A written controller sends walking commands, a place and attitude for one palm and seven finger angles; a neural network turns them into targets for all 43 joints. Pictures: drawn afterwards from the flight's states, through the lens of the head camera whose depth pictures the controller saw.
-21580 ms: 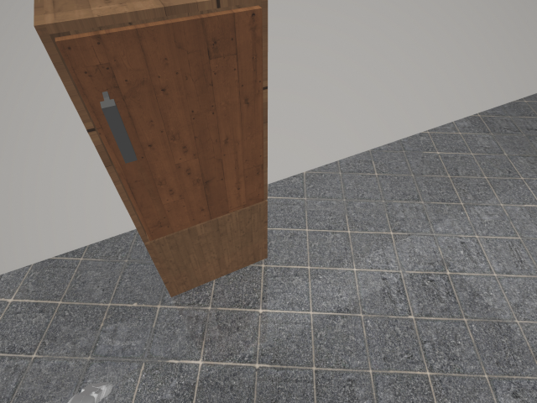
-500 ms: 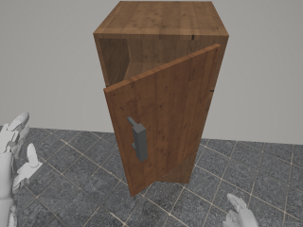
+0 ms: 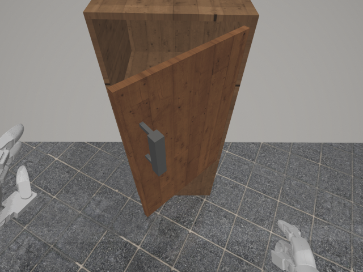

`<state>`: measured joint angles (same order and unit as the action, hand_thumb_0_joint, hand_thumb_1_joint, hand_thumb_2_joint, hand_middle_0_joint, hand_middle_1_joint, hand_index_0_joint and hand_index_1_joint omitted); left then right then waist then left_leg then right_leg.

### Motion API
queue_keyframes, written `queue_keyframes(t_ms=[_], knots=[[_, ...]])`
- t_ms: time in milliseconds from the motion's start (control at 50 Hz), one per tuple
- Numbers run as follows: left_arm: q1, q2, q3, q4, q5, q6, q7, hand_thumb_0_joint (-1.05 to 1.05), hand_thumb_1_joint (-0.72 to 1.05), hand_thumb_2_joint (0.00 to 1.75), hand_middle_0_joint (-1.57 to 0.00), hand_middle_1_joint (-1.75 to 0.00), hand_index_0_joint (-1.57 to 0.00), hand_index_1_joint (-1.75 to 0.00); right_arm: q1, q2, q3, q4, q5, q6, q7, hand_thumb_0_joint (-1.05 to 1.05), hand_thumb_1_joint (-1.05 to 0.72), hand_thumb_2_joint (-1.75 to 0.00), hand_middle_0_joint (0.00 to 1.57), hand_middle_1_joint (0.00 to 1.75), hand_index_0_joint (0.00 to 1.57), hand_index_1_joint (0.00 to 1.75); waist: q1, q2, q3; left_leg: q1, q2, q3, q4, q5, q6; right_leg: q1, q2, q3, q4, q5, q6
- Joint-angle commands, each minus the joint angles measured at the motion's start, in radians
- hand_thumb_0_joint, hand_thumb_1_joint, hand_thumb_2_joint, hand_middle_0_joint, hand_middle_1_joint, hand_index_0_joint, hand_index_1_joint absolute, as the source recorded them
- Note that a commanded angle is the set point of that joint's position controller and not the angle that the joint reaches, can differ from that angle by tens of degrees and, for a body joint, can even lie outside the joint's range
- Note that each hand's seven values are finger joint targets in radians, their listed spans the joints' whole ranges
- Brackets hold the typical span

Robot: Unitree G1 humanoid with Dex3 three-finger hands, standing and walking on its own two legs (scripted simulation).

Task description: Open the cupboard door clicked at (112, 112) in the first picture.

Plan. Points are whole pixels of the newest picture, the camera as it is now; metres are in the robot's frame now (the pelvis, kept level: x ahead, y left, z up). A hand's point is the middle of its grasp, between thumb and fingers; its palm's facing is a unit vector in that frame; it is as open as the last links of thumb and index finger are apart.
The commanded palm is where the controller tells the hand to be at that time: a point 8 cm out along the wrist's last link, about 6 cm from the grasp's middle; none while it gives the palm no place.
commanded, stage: step back with the hand held close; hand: left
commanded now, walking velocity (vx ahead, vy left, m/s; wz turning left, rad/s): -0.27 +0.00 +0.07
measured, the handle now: (152, 149) +0.36 +0.10 +0.07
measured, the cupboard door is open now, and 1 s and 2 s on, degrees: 41 41 41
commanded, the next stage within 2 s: stop stepping back and stand still in 0.56 s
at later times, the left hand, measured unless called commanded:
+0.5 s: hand out of the picture +0.07 +0.30 +0.15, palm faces +0.45 -0.79 -0.41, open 7.4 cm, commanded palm +0.02 +0.34 +0.18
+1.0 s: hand out of the picture -0.07 +0.30 +0.18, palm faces +0.40 -0.79 -0.46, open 7.4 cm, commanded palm -0.10 +0.34 +0.18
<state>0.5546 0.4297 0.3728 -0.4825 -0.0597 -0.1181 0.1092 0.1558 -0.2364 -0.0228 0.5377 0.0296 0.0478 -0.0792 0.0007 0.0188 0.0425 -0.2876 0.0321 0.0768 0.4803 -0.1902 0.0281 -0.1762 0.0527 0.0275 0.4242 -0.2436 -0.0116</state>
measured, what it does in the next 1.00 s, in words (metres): walks backwards: right foot, then left foot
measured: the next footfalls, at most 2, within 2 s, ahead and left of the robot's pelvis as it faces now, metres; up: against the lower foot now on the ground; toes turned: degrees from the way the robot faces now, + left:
right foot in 0.26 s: -0.08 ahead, -0.09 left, +0.00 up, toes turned +5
left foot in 0.52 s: -0.02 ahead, +0.12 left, +0.00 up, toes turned +2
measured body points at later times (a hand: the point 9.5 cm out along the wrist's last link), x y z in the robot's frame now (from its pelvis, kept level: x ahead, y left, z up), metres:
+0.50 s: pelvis -0.11 +0.04 -0.01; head -0.10 +0.05 +0.44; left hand +0.04 +0.34 +0.18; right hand +0.06 -0.18 -0.10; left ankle -0.05 +0.12 -0.73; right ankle -0.11 -0.10 -0.74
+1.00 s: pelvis -0.25 +0.05 -0.01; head -0.26 +0.06 +0.44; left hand -0.10 +0.34 +0.20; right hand -0.12 -0.19 -0.10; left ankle -0.18 +0.14 -0.70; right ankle -0.36 -0.03 -0.74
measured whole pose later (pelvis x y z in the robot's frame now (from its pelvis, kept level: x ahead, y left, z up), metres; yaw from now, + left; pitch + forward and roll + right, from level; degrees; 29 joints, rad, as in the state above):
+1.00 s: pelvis -0.25 +0.05 -0.01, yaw -2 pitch +2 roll -1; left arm 0.63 0.46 0.43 -0.61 -0.07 -0.17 0.14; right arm 0.26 -0.20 0.00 0.69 -0.01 -0.07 -0.05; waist 0.03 -0.01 -0.08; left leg -0.58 -0.02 0.00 0.90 -0.24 -0.02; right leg -0.06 0.08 -0.03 0.42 -0.39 -0.07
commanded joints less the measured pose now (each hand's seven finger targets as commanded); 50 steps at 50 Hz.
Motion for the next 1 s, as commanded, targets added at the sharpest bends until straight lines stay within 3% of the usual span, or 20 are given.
queue_keyframes(t_ms=[0,140,200,260,320,380,420,480,520,560,620,700,800,820,840,860,880,900,920,980], knots=[[0.016,0.207,0.188,-0.255,-0.002,-0.080,0.044,0.00,0.90,0.90,-0.20,-0.30,-0.20,-0.30,-0.080,-0.111,-0.034,-0.171,-0.010,-0.057,-0.011,0.00,-0.90,-0.90,0.20,0.30,0.20,0.30,0.019,0.085,-0.209,0.131,0.067,-0.085,-0.020,0.304,0.011,-0.010,-0.100,0.058,-0.007,0.387,0.024],[0.021,0.166,0.199,-0.261,0.020,-0.125,0.053,0.00,0.90,0.90,-0.20,-0.30,-0.20,-0.30,-0.057,-0.129,-0.029,-0.179,-0.019,-0.116,-0.005,0.00,-0.90,-0.90,0.20,0.30,0.20,0.30,0.017,0.212,-0.109,-0.288,0.175,-0.235,-0.275,-0.371,0.065,0.152,-0.006,-0.012,0.198,0.008,0.028],[-0.010,0.166,0.218,-0.221,0.032,-0.134,0.054,0.00,0.90,0.90,-0.20,-0.30,-0.20,-0.30,-0.048,-0.132,-0.037,-0.165,-0.024,-0.140,-0.008,0.00,-0.90,-0.90,0.20,0.30,0.20,0.30,0.020,0.192,-0.075,-0.444,0.216,-0.281,-0.332,-0.536,0.089,0.215,0.015,-0.030,0.301,-0.046,0.028],[-0.025,0.138,0.182,-0.208,0.020,-0.137,0.050,0.00,0.90,0.90,-0.20,-0.30,-0.20,-0.30,-0.029,-0.118,-0.037,-0.141,-0.023,-0.160,0.001,0.00,-0.90,-0.90,0.20,0.30,0.20,0.30,0.010,0.109,-0.069,-0.330,0.181,-0.261,-0.277,-0.459,0.063,0.101,0.007,-0.024,0.191,-0.135,0.000],[-0.062,0.136,0.145,-0.242,0.006,-0.145,0.049,0.00,0.90,0.90,-0.20,-0.30,-0.20,-0.30,-0.031,-0.103,-0.034,-0.118,-0.025,-0.174,0.007,0.00,-0.90,-0.90,0.20,0.30,0.20,0.30,-0.008,0.014,-0.088,-0.060,0.064,-0.161,-0.101,-0.299,-0.009,-0.150,-0.076,0.109,-0.071,-0.217,-0.055],[-0.110,0.155,0.125,-0.274,0.007,-0.151,0.060,0.00,0.90,0.90,-0.20,-0.30,-0.20,-0.30,-0.007,-0.099,-0.044,-0.080,-0.019,-0.182,0.010,0.00,-0.90,-0.90,0.20,0.30,0.20,0.30,-0.015,-0.193,-0.186,0.207,-0.025,-0.092,0.274,-0.089,-0.031,-0.341,-0.249,0.244,-0.156,-0.017,-0.113],[-0.100,0.178,0.145,-0.279,0.013,-0.141,0.068,0.00,0.90,0.90,-0.20,-0.30,-0.20,-0.30,-0.012,-0.089,-0.036,-0.075,-0.026,-0.177,0.005,0.00,-0.90,-0.90,0.20,0.30,0.20,0.30,-0.018,-0.176,-0.174,0.123,-0.029,-0.104,0.336,-0.123,-0.029,-0.286,-0.287,0.231,-0.108,0.206,-0.124],[-0.163,0.198,0.162,-0.269,0.013,-0.133,0.066,0.00,0.90,0.90,-0.20,-0.30,-0.20,-0.30,-0.049,-0.090,-0.010,-0.073,-0.032,-0.166,-0.011,0.00,-0.90,-0.90,0.20,0.30,0.20,0.30,-0.018,-0.019,-0.064,0.041,0.019,-0.142,-0.008,0.110,-0.019,-0.212,-0.156,0.122,0.041,0.314,-0.024],[-0.182,0.205,0.181,-0.272,0.017,-0.141,0.067,0.00,0.90,0.90,-0.20,-0.30,-0.20,-0.30,-0.066,-0.112,-0.016,-0.073,-0.034,-0.178,-0.021,0.00,-0.90,-0.90,0.20,0.30,0.20,0.30,0.008,0.200,-0.093,-0.005,0.181,-0.289,-0.137,0.460,0.032,-0.108,-0.013,0.022,0.222,0.063,0.029],[-0.100,0.195,0.189,-0.243,0.005,-0.153,0.057,0.00,0.90,0.90,-0.20,-0.30,-0.20,-0.30,-0.027,-0.094,-0.025,-0.068,-0.057,-0.199,-0.006,0.00,-0.90,-0.90,0.20,0.30,0.20,0.30,0.013,0.266,-0.193,0.014,0.277,-0.381,-0.218,0.426,0.085,-0.107,0.018,0.029,0.475,-0.311,0.025],[-0.011,0.154,0.176,-0.259,-0.007,-0.156,0.052,0.00,0.90,0.90,-0.20,-0.30,-0.20,-0.30,-0.016,-0.100,-0.042,-0.062,-0.053,-0.210,0.019,0.00,-0.90,-0.90,0.20,0.30,0.20,0.30,0.010,0.134,-0.219,0.001,0.284,-0.355,-0.231,0.188,0.125,-0.125,0.016,0.054,0.583,-0.266,0.025],[0.052,0.164,0.186,-0.340,-0.013,-0.120,0.060,0.00,0.90,0.90,-0.20,-0.30,-0.20,-0.30,-0.049,-0.097,-0.040,-0.097,-0.031,-0.210,0.032,0.00,-0.90,-0.90,0.20,0.30,0.20,0.30,0.007,0.184,-0.216,-0.040,0.179,-0.256,-0.372,-0.356,0.045,-0.055,0.047,-0.067,0.469,-0.236,0.025],[0.052,0.207,0.202,-0.362,-0.008,-0.099,0.076,0.00,0.90,0.90,-0.20,-0.30,-0.20,-0.30,-0.038,-0.080,-0.026,-0.082,-0.047,-0.213,0.014,0.00,-0.90,-0.90,0.20,0.30,0.20,0.30,0.006,0.309,-0.190,-0.068,0.035,-0.116,-0.386,-0.419,-0.140,0.168,0.108,-0.192,-0.016,-0.347,-0.034],[0.070,0.203,0.186,-0.363,-0.010,-0.101,0.072,0.00,0.90,0.90,-0.20,-0.30,-0.20,-0.30,-0.030,-0.060,-0.016,-0.075,-0.046,-0.207,0.014,0.00,-0.90,-0.90,0.20,0.30,0.20,0.30,-0.001,0.220,-0.193,-0.017,-0.015,-0.048,-0.242,-0.306,-0.153,0.139,0.042,-0.145,-0.149,-0.288,-0.060],[0.078,0.238,0.213,-0.359,-0.010,-0.106,0.069,0.00,0.90,0.90,-0.20,-0.30,-0.20,-0.30,-0.008,-0.056,-0.016,-0.057,-0.042,-0.193,0.014,0.00,-0.90,-0.90,0.20,0.30,0.20,0.30,-0.007,0.018,-0.202,0.115,-0.050,0.001,0.064,-0.144,-0.101,-0.049,-0.116,0.006,-0.255,-0.196,-0.096],[0.049,0.247,0.221,-0.380,-0.017,-0.105,0.070,0.00,0.90,0.90,-0.20,-0.30,-0.20,-0.30,-0.008,-0.068,-0.020,-0.042,-0.047,-0.175,0.011,0.00,-0.90,-0.90,0.20,0.30,0.20,0.30,-0.007,-0.110,-0.160,0.120,-0.046,-0.067,0.333,-0.071,-0.061,-0.239,-0.272,0.184,-0.296,-0.161,-0.137],[0.010,0.284,0.253,-0.409,-0.021,-0.106,0.073,0.00,0.90,0.90,-0.20,-0.30,-0.20,-0.30,-0.017,-0.081,-0.018,-0.035,-0.049,-0.165,0.008,0.00,-0.90,-0.90,0.20,0.30,0.20,0.30,-0.002,-0.132,-0.143,-0.045,-0.049,-0.088,0.501,-0.089,-0.052,-0.223,-0.358,0.247,-0.303,-0.134,-0.172],[-0.028,0.284,0.279,-0.367,-0.025,-0.107,0.080,0.00,0.90,0.90,-0.20,-0.30,-0.20,-0.30,-0.030,-0.089,-0.006,-0.035,-0.061,-0.171,0.013,0.00,-0.90,-0.90,0.20,0.30,0.20,0.30,-0.003,-0.066,-0.143,-0.143,-0.033,-0.115,0.551,-0.085,-0.053,-0.195,-0.396,0.265,-0.295,-0.104,-0.210],[-0.051,0.218,0.213,-0.258,-0.029,-0.093,0.066,0.00,0.90,0.90,-0.20,-0.30,-0.20,-0.30,0.009,-0.089,-0.021,-0.010,-0.042,-0.175,0.014,0.00,-0.90,-0.90,0.20,0.30,0.20,0.30,-0.021,-0.153,-0.159,-0.216,-0.024,-0.147,0.607,-0.095,-0.068,-0.142,-0.376,0.249,-0.272,-0.334,-0.207],[-0.128,0.177,0.163,-0.107,0.001,-0.094,0.063,0.00,0.90,0.90,-0.20,-0.30,-0.20,-0.30,-0.046,-0.098,-0.014,-0.016,-0.026,-0.190,-0.011,0.00,-0.90,-0.90,0.20,0.30,0.20,0.30,-0.015,-0.106,0.056,-0.244,0.027,-0.082,0.337,-0.119,-0.028,-0.069,-0.282,0.179,-0.184,-0.032,-0.147]])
